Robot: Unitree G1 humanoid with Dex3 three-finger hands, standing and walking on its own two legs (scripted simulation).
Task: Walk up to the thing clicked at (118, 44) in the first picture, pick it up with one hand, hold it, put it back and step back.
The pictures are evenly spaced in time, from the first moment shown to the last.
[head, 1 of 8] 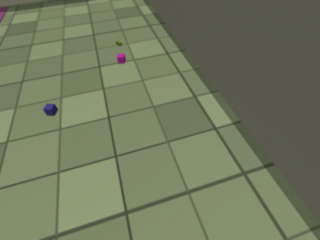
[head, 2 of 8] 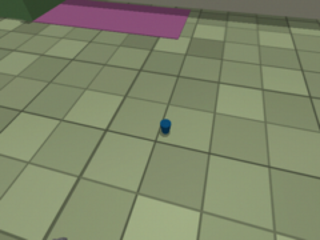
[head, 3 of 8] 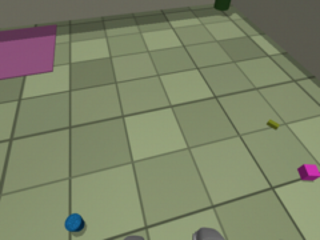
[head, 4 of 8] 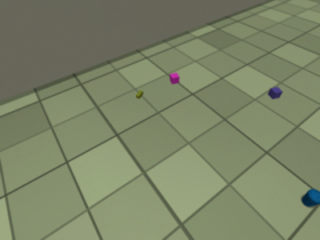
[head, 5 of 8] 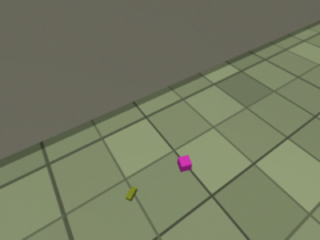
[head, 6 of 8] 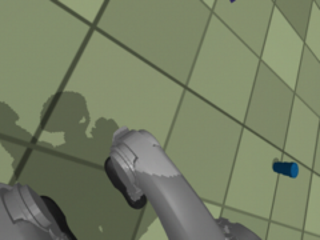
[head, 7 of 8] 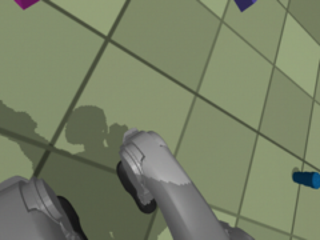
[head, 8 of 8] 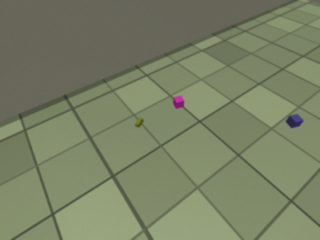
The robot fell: no
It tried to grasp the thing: no
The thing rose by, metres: 0.00
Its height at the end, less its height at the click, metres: +0.00
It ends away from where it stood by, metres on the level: 0.00
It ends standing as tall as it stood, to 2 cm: yes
